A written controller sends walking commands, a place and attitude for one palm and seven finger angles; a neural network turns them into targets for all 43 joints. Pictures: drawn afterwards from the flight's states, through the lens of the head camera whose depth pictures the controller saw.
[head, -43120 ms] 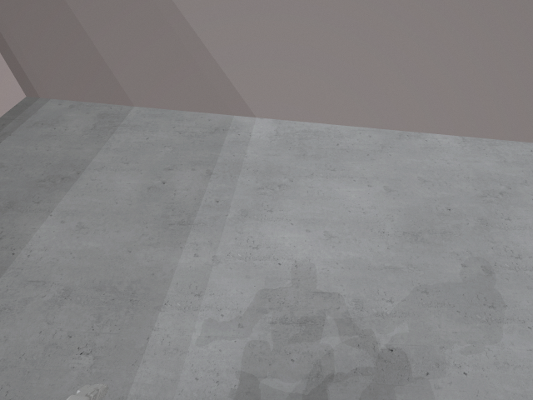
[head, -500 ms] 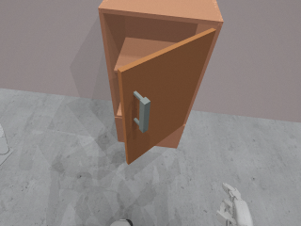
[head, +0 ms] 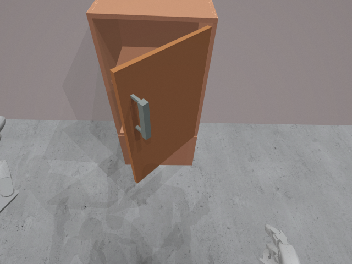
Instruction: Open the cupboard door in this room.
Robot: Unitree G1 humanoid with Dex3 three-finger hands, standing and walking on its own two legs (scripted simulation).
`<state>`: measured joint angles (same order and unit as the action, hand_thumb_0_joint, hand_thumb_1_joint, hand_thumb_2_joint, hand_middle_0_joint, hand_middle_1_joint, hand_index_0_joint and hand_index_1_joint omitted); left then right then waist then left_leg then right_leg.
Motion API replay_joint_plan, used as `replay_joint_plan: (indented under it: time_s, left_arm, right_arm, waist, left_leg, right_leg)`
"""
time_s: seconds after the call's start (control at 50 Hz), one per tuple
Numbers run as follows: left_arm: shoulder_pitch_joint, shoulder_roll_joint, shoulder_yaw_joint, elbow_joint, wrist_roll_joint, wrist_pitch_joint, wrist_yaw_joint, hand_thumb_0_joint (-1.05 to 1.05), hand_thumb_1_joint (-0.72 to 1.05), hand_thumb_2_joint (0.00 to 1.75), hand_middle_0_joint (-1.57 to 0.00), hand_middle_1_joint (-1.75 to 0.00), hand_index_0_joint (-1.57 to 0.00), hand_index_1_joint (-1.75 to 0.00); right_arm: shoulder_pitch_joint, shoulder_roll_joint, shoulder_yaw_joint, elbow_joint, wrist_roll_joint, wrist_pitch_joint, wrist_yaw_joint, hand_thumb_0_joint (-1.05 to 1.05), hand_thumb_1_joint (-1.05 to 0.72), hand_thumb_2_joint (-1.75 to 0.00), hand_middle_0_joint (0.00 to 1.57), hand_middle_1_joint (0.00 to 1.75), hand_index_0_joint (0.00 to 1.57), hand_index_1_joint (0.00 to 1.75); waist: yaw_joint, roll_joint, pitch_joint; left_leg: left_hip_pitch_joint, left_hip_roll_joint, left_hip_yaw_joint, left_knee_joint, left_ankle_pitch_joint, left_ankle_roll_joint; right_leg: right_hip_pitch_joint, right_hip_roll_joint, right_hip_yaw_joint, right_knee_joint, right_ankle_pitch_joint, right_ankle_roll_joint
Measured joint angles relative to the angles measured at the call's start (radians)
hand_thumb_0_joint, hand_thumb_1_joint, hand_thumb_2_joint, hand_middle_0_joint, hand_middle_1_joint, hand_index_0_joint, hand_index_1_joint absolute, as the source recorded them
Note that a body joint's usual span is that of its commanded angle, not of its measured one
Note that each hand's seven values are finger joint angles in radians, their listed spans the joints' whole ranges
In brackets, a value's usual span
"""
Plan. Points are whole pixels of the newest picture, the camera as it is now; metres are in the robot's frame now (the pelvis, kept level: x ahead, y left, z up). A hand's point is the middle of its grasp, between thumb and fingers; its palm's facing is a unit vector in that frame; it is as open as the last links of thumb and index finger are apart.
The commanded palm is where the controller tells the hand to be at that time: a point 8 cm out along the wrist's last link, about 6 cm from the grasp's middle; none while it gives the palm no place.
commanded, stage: stop stepping back and stand still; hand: left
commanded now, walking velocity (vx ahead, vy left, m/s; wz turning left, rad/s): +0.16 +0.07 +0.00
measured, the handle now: (140, 117) +0.53 +0.13 -0.01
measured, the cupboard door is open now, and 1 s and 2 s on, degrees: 46 46 46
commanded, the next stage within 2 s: let the arm hang, fingers relaxed in 0.80 s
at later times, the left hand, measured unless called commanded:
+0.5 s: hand out of the picture +0.17 +0.28 +0.16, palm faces +0.42 -0.77 -0.48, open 7.4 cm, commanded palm +0.11 +0.32 +0.18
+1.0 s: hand (19, 229) +0.18 +0.31 +0.04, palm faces +0.21 -0.84 -0.50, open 7.4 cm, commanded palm none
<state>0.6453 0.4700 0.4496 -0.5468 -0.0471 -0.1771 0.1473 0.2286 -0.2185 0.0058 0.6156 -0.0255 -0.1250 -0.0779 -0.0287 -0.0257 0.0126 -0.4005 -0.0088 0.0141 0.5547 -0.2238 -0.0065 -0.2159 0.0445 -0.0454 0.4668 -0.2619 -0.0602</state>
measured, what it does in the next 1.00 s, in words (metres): steps on the spot: left foot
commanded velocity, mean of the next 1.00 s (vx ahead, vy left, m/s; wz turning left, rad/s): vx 0.01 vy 0.01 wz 0.00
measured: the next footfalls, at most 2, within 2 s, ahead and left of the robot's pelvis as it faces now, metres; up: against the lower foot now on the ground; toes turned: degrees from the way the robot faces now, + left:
left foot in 0.16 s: +0.04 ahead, +0.14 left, +0.00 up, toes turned +3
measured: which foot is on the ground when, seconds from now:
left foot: up 0.00-0.14, down 0.16-1.00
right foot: down 0.00-1.00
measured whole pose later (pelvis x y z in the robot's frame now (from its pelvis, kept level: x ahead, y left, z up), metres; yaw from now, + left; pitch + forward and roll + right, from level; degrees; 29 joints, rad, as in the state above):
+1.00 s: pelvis -0.04 +0.04 +0.00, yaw +2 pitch +1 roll +0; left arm 0.31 0.39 0.20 0.08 0.02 -0.09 0.04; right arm 0.15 -0.29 -0.01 0.79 -0.01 -0.09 -0.01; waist 0.00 0.06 -0.01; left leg -0.32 -0.02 0.03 0.52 -0.21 0.03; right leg -0.31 -0.03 -0.06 0.53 -0.24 0.00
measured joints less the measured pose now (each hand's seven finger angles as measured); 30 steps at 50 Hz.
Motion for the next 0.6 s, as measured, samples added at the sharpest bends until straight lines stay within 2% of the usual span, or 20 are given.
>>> replay_joint_plan:
  time_s: [0.04, 0.06, 0.1, 0.16, 0.22, 0.26, 0.38, 0.6]
  left_arm:
    - [-0.014, -0.028, -0.012, 0.022, 0.006, -0.009, 0.001, 0.01, 0.89, 0.90, -0.21, -0.30, -0.22, -0.31]
    - [-0.029, -0.043, -0.020, 0.040, 0.010, -0.014, 0.004, 0.01, 0.89, 0.90, -0.21, -0.30, -0.22, -0.31]
    - [-0.073, -0.073, -0.038, 0.079, 0.019, -0.019, 0.010, 0.01, 0.89, 0.90, -0.21, -0.30, -0.22, -0.31]
    - [-0.127, -0.109, -0.062, 0.114, 0.027, -0.021, 0.016, 0.01, 0.89, 0.90, -0.21, -0.30, -0.22, -0.31]
    - [-0.137, -0.109, -0.059, 0.128, 0.025, -0.023, 0.013, 0.01, 0.89, 0.90, -0.21, -0.30, -0.22, -0.31]
    - [-0.114, -0.096, -0.050, 0.123, 0.025, -0.025, 0.009, 0.01, 0.89, 0.90, -0.21, -0.30, -0.21, -0.31]
    - [-0.091, -0.058, -0.044, 0.110, 0.019, -0.042, -0.005, 0.01, 0.89, 0.90, -0.21, -0.30, -0.22, -0.31]
    - [-0.115, -0.098, -0.063, 0.142, 0.022, -0.021, -0.005, 0.01, 0.89, 0.90, -0.21, -0.30, -0.22, -0.31]
  right_arm:
    - [0.018, -0.010, -0.008, 0.035, 0.002, 0.012, 0.000, 0.01, -0.91, -0.90, 0.20, 0.30, 0.20, 0.30]
    - [0.030, -0.014, -0.011, 0.049, 0.005, 0.015, -0.002, 0.01, -0.91, -0.90, 0.20, 0.30, 0.20, 0.30]
    - [0.054, -0.021, -0.015, 0.068, 0.011, 0.010, -0.010, 0.01, -0.91, -0.90, 0.20, 0.30, 0.20, 0.30]
    - [0.076, -0.043, -0.023, 0.074, 0.012, -0.011, -0.020, 0.01, -0.91, -0.90, 0.20, 0.30, 0.20, 0.30]
    - [0.049, -0.027, -0.023, 0.083, 0.014, -0.014, -0.019, 0.02, -0.91, -0.90, 0.20, 0.30, 0.20, 0.30]
    - [0.034, -0.014, -0.015, 0.066, 0.014, -0.020, -0.013, 0.02, -0.91, -0.90, 0.20, 0.30, 0.20, 0.30]
    - [-0.004, 0.017, 0.007, 0.029, 0.014, -0.034, 0.006, 0.02, -0.91, -0.90, 0.20, 0.30, 0.20, 0.30]
    - [-0.017, 0.013, 0.013, 0.020, 0.012, -0.020, 0.004, 0.01, -0.91, -0.90, 0.20, 0.30, 0.20, 0.30]
  waist:
    - [0.024, -0.002, -0.022]
    - [0.029, -0.003, -0.034]
    - [0.030, -0.002, -0.050]
    - [0.017, 0.035, -0.058]
    - [0.013, 0.020, -0.031]
    - [0.008, 0.018, -0.022]
    - [0.009, 0.032, -0.006]
    - [0.041, 0.048, -0.008]
  left_leg:
    - [-0.026, 0.000, -0.006, 0.158, -0.055, -0.005]
    - [-0.017, 0.005, -0.002, 0.183, -0.069, -0.002]
    - [0.035, 0.020, 0.007, 0.136, -0.079, 0.008]
    - [0.145, 0.053, -0.009, -0.034, -0.064, 0.028]
    - [0.167, 0.039, 0.002, -0.051, -0.034, -0.008]
    - [0.176, 0.036, 0.015, -0.062, -0.027, -0.013]
    - [0.171, 0.041, 0.023, -0.069, -0.012, -0.007]
    - [0.166, 0.033, 0.028, -0.106, 0.024, 0.012]
  right_leg:
    - [-0.003, 0.000, 0.012, -0.005, 0.012, -0.009]
    - [-0.002, -0.003, 0.014, -0.008, 0.011, -0.008]
    - [0.000, -0.010, 0.005, -0.004, 0.005, -0.004]
    - [-0.012, -0.002, -0.030, 0.033, -0.019, 0.003]
    - [-0.006, -0.021, -0.021, 0.050, -0.023, 0.011]
    - [-0.004, -0.024, -0.008, 0.046, -0.016, 0.015]
    - [-0.003, -0.018, 0.000, 0.018, 0.013, 0.021]
    - [0.008, -0.024, 0.005, -0.053, 0.070, 0.039]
